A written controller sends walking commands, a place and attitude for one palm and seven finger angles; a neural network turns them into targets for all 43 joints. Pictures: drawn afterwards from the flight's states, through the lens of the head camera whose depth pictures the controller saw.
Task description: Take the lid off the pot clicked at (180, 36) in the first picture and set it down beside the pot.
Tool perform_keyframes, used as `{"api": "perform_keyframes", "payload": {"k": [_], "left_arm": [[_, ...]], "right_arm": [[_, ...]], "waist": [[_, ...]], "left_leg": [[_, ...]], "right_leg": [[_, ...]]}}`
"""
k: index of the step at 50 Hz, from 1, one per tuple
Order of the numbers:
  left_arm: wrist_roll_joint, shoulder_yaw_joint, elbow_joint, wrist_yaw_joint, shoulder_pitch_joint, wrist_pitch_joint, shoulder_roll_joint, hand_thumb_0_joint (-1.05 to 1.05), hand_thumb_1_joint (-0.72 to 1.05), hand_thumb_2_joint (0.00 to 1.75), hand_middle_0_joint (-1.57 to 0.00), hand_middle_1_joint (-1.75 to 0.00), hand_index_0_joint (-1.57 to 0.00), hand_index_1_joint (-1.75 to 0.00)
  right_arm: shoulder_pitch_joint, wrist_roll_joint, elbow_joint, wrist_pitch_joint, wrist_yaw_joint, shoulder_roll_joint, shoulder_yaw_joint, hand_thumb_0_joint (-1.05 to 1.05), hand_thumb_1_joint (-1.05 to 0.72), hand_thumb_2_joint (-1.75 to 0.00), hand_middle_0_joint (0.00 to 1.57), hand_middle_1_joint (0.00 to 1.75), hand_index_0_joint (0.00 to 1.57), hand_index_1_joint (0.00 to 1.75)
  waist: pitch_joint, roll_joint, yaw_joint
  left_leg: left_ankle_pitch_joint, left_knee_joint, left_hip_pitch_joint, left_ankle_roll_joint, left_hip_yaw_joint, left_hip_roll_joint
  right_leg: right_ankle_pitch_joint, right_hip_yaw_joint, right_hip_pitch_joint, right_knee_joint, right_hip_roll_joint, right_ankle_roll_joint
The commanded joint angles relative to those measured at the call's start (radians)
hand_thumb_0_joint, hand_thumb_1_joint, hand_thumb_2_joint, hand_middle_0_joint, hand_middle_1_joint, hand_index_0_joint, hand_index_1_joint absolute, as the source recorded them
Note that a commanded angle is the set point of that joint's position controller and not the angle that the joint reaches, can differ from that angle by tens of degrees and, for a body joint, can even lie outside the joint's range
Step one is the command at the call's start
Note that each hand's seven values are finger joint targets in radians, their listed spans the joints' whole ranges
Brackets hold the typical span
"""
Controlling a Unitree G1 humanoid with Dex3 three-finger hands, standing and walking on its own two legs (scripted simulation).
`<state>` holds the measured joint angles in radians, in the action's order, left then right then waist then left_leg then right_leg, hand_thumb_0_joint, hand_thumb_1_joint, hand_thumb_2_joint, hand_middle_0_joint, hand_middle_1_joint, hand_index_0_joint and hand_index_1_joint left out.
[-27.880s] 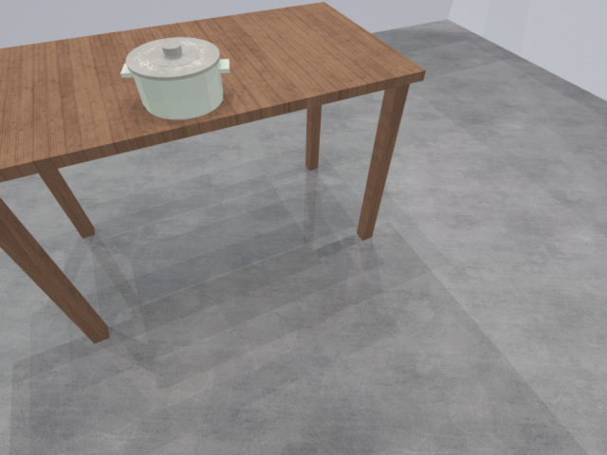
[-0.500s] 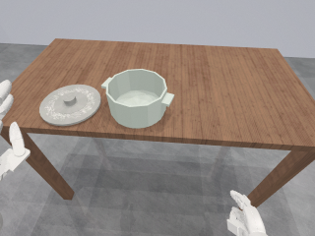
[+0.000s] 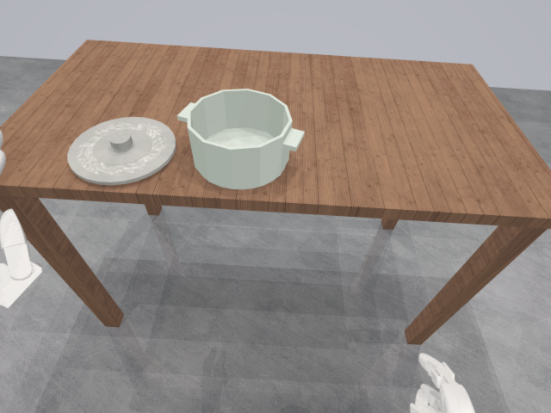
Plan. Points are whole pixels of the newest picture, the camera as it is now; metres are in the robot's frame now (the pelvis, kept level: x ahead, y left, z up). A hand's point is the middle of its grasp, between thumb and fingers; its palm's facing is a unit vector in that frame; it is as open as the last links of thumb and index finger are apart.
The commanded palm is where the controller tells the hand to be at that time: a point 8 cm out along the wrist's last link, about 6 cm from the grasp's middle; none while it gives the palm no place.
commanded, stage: step back with the hand held close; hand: left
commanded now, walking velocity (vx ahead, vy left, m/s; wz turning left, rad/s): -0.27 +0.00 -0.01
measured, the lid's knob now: (120, 140) +0.59 +0.34 +0.04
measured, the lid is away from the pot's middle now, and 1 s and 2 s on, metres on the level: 0.24 0.24 0.24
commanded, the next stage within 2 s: stop stepping back and stand still in 0.68 s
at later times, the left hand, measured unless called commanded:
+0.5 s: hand out of the picture +0.11 +0.22 +0.23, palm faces +0.33 -0.79 -0.51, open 7.4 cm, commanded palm +0.06 +0.28 +0.23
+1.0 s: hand out of the picture +0.02 +0.22 +0.23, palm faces +0.29 -0.84 -0.46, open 7.4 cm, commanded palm -0.03 +0.29 +0.23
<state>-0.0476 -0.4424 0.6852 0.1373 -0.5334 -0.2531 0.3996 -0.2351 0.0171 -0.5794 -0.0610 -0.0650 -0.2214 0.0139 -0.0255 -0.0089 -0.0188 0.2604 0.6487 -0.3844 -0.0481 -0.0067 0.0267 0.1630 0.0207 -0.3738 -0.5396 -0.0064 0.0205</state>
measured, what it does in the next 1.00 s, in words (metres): walks backwards: right foot, then right foot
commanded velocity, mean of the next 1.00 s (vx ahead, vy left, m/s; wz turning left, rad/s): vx -0.24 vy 0.00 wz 0.00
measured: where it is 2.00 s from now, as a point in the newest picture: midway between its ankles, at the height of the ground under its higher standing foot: outside the picture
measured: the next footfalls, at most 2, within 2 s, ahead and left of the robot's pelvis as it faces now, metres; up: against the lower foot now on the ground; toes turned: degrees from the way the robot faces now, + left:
right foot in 0.18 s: -0.01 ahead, -0.13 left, +0.00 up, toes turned +2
right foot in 0.86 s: -0.20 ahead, -0.08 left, +0.00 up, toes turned -1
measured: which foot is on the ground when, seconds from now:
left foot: down 0.00-1.00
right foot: down 0.00-0.02, up 0.04-0.16, down 0.18-0.62, up 0.64-0.84, down 0.86-1.00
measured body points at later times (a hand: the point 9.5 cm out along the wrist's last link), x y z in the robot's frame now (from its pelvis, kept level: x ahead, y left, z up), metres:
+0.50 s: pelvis -0.08 +0.00 +0.01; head -0.07 +0.01 +0.46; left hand +0.09 +0.26 +0.26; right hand +0.10 -0.26 -0.05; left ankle +0.04 +0.08 -0.72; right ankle -0.06 -0.13 -0.72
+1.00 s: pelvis -0.17 +0.01 +0.00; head -0.17 +0.05 +0.45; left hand -0.01 +0.26 +0.25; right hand -0.03 -0.23 -0.07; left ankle -0.02 +0.09 -0.72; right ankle -0.22 -0.14 -0.72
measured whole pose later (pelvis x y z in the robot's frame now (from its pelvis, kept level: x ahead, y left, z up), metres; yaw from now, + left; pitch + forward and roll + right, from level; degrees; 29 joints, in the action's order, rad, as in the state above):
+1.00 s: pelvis -0.17 +0.01 +0.00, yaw -2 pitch -1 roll -5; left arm -0.07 -0.46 0.82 0.12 -0.62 -0.24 0.50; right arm -0.25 0.00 -0.61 -0.11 -0.07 -0.18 -0.01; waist 0.00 0.00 -0.04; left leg 0.18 0.62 -0.51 0.00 -0.05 -0.01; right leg 0.38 0.01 -0.15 -0.54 0.03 0.01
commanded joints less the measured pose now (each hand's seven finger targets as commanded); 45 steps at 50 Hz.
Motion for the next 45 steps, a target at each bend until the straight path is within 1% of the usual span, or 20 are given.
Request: {"api": "perform_keyframes", "payload": {"k": [1, 3, 5, 9, 12, 13, 16, 19, 22, 25, 29, 31, 32, 35, 38, 39, 40, 41, 43, 45], "left_arm": [[0.017, -0.147, 0.206, 0.027, 0.017, -0.08, 0.183, 0.0, 0.9, 0.9, -0.2, -0.3, -0.2, -0.3], [0.024, -0.146, 0.219, 0.021, 0.05, -0.076, 0.18, 0.0, 0.9, 0.9, -0.2, -0.3, -0.2, -0.3], [0.018, -0.143, 0.18, 0.019, 0.013, -0.068, 0.171, 0.0, 0.9, 0.9, -0.2, -0.3, -0.2, -0.3], [0.005, -0.119, 0.162, -0.001, 0.019, -0.087, 0.187, 0.0, 0.9, 0.9, -0.2, -0.3, -0.2, -0.3], [-0.004, -0.123, 0.213, -0.006, 0.035, -0.107, 0.211, 0.0, 0.9, 0.9, -0.2, -0.3, -0.2, -0.3], [-0.009, -0.133, 0.206, -0.012, -0.018, -0.102, 0.219, 0.0, 0.9, 0.9, -0.2, -0.3, -0.2, -0.3], [-0.026, -0.169, 0.219, -0.018, -0.093, -0.098, 0.24, 0.0, 0.9, 0.9, -0.2, -0.3, -0.2, -0.3], [-0.027, -0.182, 0.213, -0.017, -0.064, -0.102, 0.243, 0.0, 0.9, 0.9, -0.2, -0.3, -0.2, -0.3], [-0.034, -0.166, 0.178, -0.003, -0.023, -0.115, 0.245, 0.0, 0.9, 0.9, -0.2, -0.3, -0.2, -0.3], [-0.018, -0.132, 0.112, 0.02, 0.047, -0.095, 0.218, 0.0, 0.9, 0.9, -0.2, -0.3, -0.2, -0.3], [-0.005, -0.088, 0.105, 0.015, 0.104, -0.101, 0.191, 0.0, 0.9, 0.9, -0.2, -0.3, -0.2, -0.3], [0.007, -0.114, 0.132, 0.0, 0.069, -0.125, 0.204, 0.0, 0.9, 0.9, -0.2, -0.3, -0.2, -0.3], [0.015, -0.13, 0.166, -0.004, 0.075, -0.123, 0.206, 0.0, 0.9, 0.9, -0.2, -0.3, -0.2, -0.3], [0.001, -0.105, 0.229, 0.002, 0.012, -0.097, 0.179, 0.0, 0.9, 0.9, -0.2, -0.3, -0.2, -0.3], [-0.015, -0.086, 0.287, 0.01, -0.023, -0.081, 0.181, 0.0, 0.9, 0.9, -0.2, -0.3, -0.2, -0.3], [0.086, 0.307, -0.726, -0.111, 0.033, 0.174, -0.052, 0.0, 0.9, 0.9, -0.2, -0.3, -0.2, -0.3], [-0.025, -0.095, 0.57, -0.031, 0.304, -0.011, 0.26, 0.0, 0.9, 0.9, -0.2, -0.3, -0.2, -0.3], [-0.006, -0.211, 0.463, -0.003, 0.159, -0.073, 0.417, 0.0, 0.9, 0.9, -0.2, -0.3, -0.2, -0.3], [-0.037, -0.194, 0.331, 0.006, -0.071, -0.063, 0.292, 0.0, 0.9, 0.9, -0.2, -0.3, -0.2, -0.3], [-0.034, -0.166, 0.36, 0.011, -0.052, -0.064, 0.272, 0.0, 0.9, 0.9, -0.2, -0.3, -0.2, -0.3]], "right_arm": [[0.123, -0.005, 0.19, -0.088, -0.028, -0.145, 0.044, 0.0, -0.9, -0.9, 0.2, 0.3, 0.2, 0.3], [0.096, -0.018, 0.184, -0.107, -0.025, -0.115, 0.049, 0.0, -0.9, -0.9, 0.2, 0.3, 0.2, 0.3], [0.096, -0.02, 0.171, -0.122, -0.015, -0.117, 0.057, 0.0, -0.9, -0.9, 0.2, 0.3, 0.2, 0.3], [0.112, -0.025, 0.138, -0.12, -0.002, -0.129, 0.047, 0.0, -0.9, -0.9, 0.2, 0.3, 0.2, 0.3], [0.089, -0.016, 0.113, -0.099, -0.003, -0.118, 0.06, 0.0, -0.9, -0.9, 0.2, 0.3, 0.2, 0.3], [0.097, -0.012, 0.127, -0.094, 0.001, -0.117, 0.063, 0.0, -0.9, -0.9, 0.2, 0.3, 0.2, 0.3], [0.131, -0.015, 0.161, -0.08, 0.009, -0.118, 0.059, 0.0, -0.9, -0.9, 0.2, 0.3, 0.2, 0.3], [0.137, -0.01, 0.174, -0.078, 0.005, -0.123, 0.064, 0.0, -0.9, -0.9, 0.2, 0.3, 0.2, 0.3], [0.101, -0.005, 0.152, -0.072, 0.002, -0.115, 0.075, 0.0, -0.9, -0.9, 0.2, 0.3, 0.2, 0.3], [0.092, -0.011, 0.114, -0.054, 0.003, -0.094, 0.071, 0.0, -0.9, -0.9, 0.2, 0.3, 0.2, 0.3], [0.124, -0.011, 0.137, -0.069, -0.014, -0.135, 0.061, 0.0, -0.9, -0.9, 0.2, 0.3, 0.2, 0.3], [0.141, -0.017, 0.161, -0.094, -0.011, -0.146, 0.061, 0.0, -0.9, -0.9, 0.2, 0.3, 0.2, 0.3], [0.129, -0.037, 0.155, -0.105, -0.013, -0.143, 0.066, 0.0, -0.9, -0.9, 0.2, 0.3, 0.2, 0.3], [0.1, -0.038, 0.139, -0.135, 0.011, -0.116, 0.076, 0.0, -0.9, -0.9, 0.2, 0.3, 0.2, 0.3], [0.109, -0.043, 0.126, -0.146, 0.019, -0.1, 0.056, 0.0, -0.9, -0.9, 0.2, 0.3, 0.2, 0.3], [0.061, -0.035, -0.14, -0.087, 0.02, -0.308, 0.101, 0.0, -0.9, -0.9, 0.2, 0.3, 0.2, 0.3], [0.169, -0.01, 0.133, -0.11, 0.046, -0.043, 0.081, 0.0, -0.9, -0.9, 0.2, 0.3, 0.2, 0.3], [0.133, -0.029, 0.155, -0.121, -0.006, -0.115, 0.049, 0.0, -0.9, -0.9, 0.2, 0.3, 0.2, 0.3], [0.071, -0.045, 0.128, -0.104, -0.009, -0.07, 0.013, 0.0, -0.9, -0.9, 0.2, 0.3, 0.2, 0.3], [0.092, -0.017, 0.127, -0.111, -0.018, -0.091, 0.036, 0.0, -0.9, -0.9, 0.2, 0.3, 0.2, 0.3]], "waist": [[0.082, -0.29, 0.007], [0.072, -0.226, 0.007], [0.075, -0.121, 0.017], [0.087, -0.028, 0.001], [0.31, -0.028, -0.002], [0.371, -0.026, 0.013], [0.301, -0.138, 0.023], [0.194, -0.109, 0.012], [0.101, 0.042, -0.009], [0.074, 0.132, -0.028], [-0.013, -0.091, -0.015], [0.084, -0.297, 0.004], [0.094, -0.322, 0.004], [0.176, -0.142, 0.02], [0.225, -0.209, 0.023], [0.135, -0.2, -0.079], [0.353, -0.041, 0.045], [0.199, 0.031, 0.011], [0.219, -0.134, 0.0], [0.239, -0.02, -0.004]], "left_leg": [[0.515, -0.504, -0.294, -0.08, -0.312, -0.258], [0.371, -0.5, -0.3, -0.108, -0.334, -0.294], [0.156, -0.39, -0.183, -0.093, -0.264, -0.258], [-0.078, -0.207, -0.033, -0.004, -0.123, -0.123], [-0.613, -0.137, 0.277, 0.015, -0.057, -0.125], [-0.644, -0.136, 0.329, 0.01, -0.057, -0.134], [-0.365, -0.223, 0.208, -0.003, -0.095, -0.154], [0.02, -0.272, 0.017, -0.006, -0.112, -0.147], [0.124, -0.028, 0.141, 0.046, -0.051, -0.037], [0.046, 0.162, 0.227, 0.046, -0.058, -0.025], [-0.043, -0.302, 0.014, -0.004, -0.175, -0.138], [0.307, -0.535, -0.208, -0.064, -0.325, -0.267], [0.392, -0.59, -0.31, -0.102, -0.394, -0.326], [0.127, -0.462, -0.059, -0.113, -0.319, -0.298], [0.062, -0.465, 0.08, -0.051, -0.256, -0.248], [-0.492, -0.032, 0.063, -0.037, -0.344, -0.237], [-0.06, -0.277, 0.364, 0.024, -0.129, -0.164], [0.171, -0.249, 0.148, 0.026, -0.152, -0.117], [0.058, -0.147, 0.238, 0.074, -0.044, -0.063], [0.061, -0.007, 0.35, 0.076, -0.048, -0.042]], "right_leg": [[0.146, -0.025, 0.264, -0.213, 0.047, -0.005], [0.178, -0.058, 0.232, -0.374, 0.06, -0.002], [0.22, -0.059, 0.194, -0.209, 0.04, -0.013], [-0.142, -0.123, 0.155, 0.117, -0.042, -0.048], [-0.431, -0.082, 0.156, 0.077, -0.036, -0.021], [-0.359, -0.061, 0.163, 0.061, -0.02, -0.008], [-0.086, -0.05, 0.143, 0.065, 0.015, -0.014], [-0.008, -0.063, 0.177, 0.083, 0.017, -0.024], [0.276, -0.202, -0.132, 0.314, -0.125, -0.099], [0.156, -0.233, -0.264, 0.342, -0.238, -0.137], [0.035, -0.059, -0.018, 0.126, 0.008, -0.034], [0.129, -0.035, 0.245, -0.161, 0.092, -0.016], [0.189, -0.069, 0.292, -0.324, 0.106, -0.014], [0.305, -0.095, 0.133, -0.313, 0.08, -0.025], [0.319, -0.033, 0.152, -0.055, 0.081, -0.038], [0.117, -0.15, -0.039, -0.073, -0.071, -0.041], [0.249, -0.049, 0.069, 0.17, 0.035, -0.014], [0.282, -0.045, 0.07, 0.252, 0.027, -0.07], [0.252, -0.102, 0.0, 0.259, -0.111, -0.141], [0.373, -0.085, -0.113, 0.252, -0.108, -0.132]]}}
